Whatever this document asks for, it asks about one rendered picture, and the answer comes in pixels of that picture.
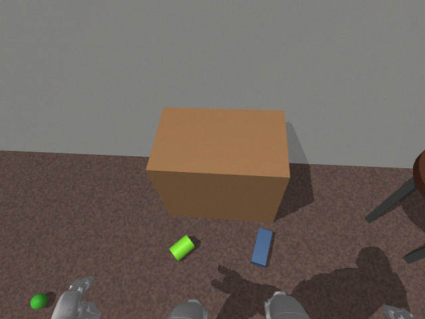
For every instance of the stool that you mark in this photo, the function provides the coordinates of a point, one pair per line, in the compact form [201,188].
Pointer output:
[414,183]

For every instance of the right robot hand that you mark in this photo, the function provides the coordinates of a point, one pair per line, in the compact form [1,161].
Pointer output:
[396,313]

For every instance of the left robot hand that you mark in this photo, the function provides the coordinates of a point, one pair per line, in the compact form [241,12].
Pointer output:
[69,305]

